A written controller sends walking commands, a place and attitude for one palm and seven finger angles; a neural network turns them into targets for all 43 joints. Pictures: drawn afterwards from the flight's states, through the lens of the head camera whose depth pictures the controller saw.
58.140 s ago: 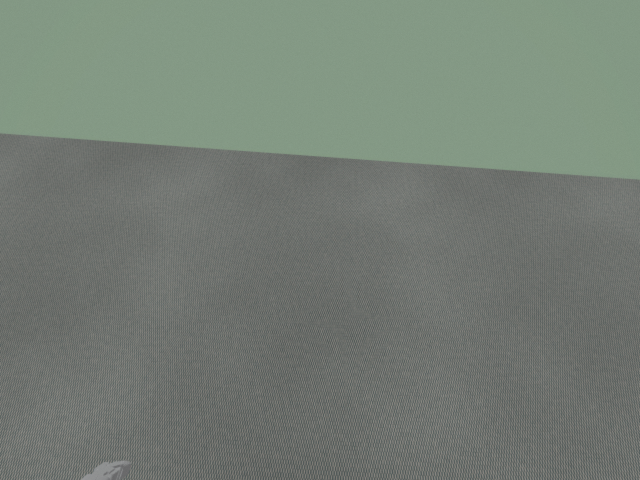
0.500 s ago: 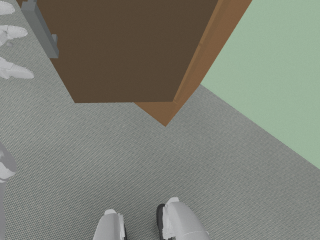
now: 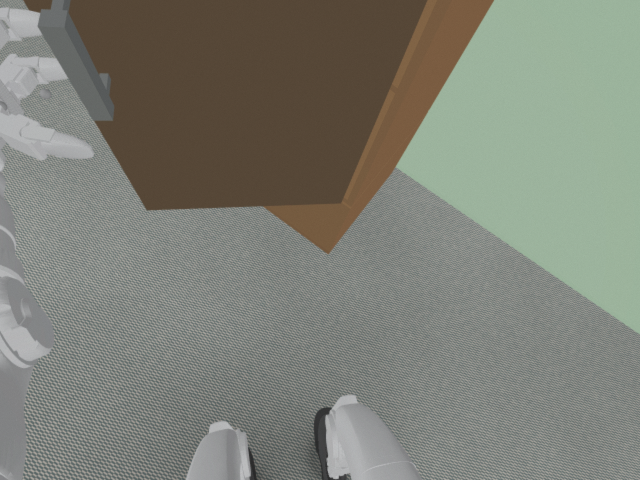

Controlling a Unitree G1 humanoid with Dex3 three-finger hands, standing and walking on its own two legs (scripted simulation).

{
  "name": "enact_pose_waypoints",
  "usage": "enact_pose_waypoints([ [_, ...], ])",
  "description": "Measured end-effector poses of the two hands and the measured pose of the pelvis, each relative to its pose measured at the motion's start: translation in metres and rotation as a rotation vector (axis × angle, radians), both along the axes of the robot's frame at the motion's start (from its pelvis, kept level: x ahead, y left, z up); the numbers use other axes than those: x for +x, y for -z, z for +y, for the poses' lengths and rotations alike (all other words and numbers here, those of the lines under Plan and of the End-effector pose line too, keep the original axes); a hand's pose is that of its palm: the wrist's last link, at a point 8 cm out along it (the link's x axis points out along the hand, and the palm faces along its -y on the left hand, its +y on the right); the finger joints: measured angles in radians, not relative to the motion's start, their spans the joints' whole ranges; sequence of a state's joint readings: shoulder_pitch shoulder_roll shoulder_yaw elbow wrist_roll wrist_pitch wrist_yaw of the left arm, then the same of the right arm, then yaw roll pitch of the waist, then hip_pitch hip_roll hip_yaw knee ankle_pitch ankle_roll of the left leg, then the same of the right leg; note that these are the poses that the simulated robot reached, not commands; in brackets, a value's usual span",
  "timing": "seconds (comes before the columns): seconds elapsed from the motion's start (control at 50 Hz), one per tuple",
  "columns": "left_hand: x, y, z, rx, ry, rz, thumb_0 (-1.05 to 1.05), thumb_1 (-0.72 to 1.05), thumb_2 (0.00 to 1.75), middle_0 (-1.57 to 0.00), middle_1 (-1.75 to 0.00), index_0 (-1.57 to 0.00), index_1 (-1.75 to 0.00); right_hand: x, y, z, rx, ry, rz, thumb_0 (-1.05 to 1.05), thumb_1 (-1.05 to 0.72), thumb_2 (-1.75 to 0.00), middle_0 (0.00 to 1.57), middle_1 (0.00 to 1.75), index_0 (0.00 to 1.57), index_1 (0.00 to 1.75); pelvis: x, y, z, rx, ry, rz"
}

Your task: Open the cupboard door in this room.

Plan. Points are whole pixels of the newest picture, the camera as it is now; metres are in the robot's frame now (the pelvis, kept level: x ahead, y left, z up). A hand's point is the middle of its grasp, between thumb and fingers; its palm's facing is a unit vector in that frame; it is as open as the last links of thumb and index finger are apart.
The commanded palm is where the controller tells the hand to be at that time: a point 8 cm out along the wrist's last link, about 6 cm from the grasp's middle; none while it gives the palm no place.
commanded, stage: slide the fingers in behind the handle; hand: left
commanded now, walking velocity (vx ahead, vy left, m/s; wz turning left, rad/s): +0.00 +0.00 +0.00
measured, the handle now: (84, 58) +0.59 +0.20 +0.08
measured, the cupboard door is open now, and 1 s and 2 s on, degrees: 43 43 43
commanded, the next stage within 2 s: close the thumb around the handle in 1.10 s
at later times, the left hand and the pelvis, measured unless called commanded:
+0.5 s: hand (91, 92) +0.54 +0.19 +0.08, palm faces -0.03 -1.00 -0.01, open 14.0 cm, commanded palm +0.52 +0.23 +0.08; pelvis +0.01 -0.01 +0.00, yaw +1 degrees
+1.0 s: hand (103, 94) +0.54 +0.18 +0.08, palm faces -0.01 -1.00 -0.01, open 14.0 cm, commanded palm +0.52 +0.22 +0.08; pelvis +0.00 -0.02 +0.00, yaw +1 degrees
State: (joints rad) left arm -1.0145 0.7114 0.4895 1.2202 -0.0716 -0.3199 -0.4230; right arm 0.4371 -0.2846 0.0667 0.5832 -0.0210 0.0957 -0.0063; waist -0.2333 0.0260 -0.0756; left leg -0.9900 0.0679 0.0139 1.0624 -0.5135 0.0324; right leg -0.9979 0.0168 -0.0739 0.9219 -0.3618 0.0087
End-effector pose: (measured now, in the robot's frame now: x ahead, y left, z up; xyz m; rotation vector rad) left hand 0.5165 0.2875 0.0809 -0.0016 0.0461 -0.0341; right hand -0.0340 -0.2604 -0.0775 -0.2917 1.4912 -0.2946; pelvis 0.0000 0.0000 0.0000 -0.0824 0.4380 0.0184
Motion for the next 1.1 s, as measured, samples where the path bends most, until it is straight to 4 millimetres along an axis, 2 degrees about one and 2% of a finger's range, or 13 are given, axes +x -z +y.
enact_pose_waypoints([
  [0.2,0.0,0.001,-0.012,-0.001,-0.001,-0.001,-0.01,-0.5,0.3,-0.3,-1.2,-0.3,-1.2,0.015,0.003,0.002,0.015,-0.017,-0.027,0.0,-0.91,-0.89,0.21,0.3,0.21,0.3,0.004,-0.002,0.0,0.002,-0.006,-0.005],
  [0.46,0.002,0.0,-0.039,0.007,-0.003,-0.003,-0.01,-0.5,0.3,-0.3,-1.2,-0.3,-1.2,0.028,0.009,0.0,0.046,-0.021,-0.062,0.0,-0.91,-0.89,0.21,0.3,0.21,0.3,0.008,-0.003,-0.005,0.011,-0.007,-0.013],
  [0.72,-0.002,-0.001,-0.055,0.013,-0.017,-0.009,-0.01,-0.5,0.3,-0.3,-1.2,-0.3,-1.2,0.025,0.012,-0.009,0.054,-0.016,-0.072,0.0,-0.91,-0.89,0.21,0.3,0.21,0.3,0.006,-0.003,-0.013,0.024,-0.003,-0.021],
  [1.1,0.002,0.001,-0.054,0.012,-0.015,-0.007,-0.01,-0.5,0.3,-0.3,-1.2,-0.3,-1.2,0.015,0.011,-0.017,0.029,-0.021,-0.062,0.0,-0.91,-0.89,0.21,0.3,0.21,0.3,0.0,0.0,-0.016,0.025,-0.004,-0.01],
])
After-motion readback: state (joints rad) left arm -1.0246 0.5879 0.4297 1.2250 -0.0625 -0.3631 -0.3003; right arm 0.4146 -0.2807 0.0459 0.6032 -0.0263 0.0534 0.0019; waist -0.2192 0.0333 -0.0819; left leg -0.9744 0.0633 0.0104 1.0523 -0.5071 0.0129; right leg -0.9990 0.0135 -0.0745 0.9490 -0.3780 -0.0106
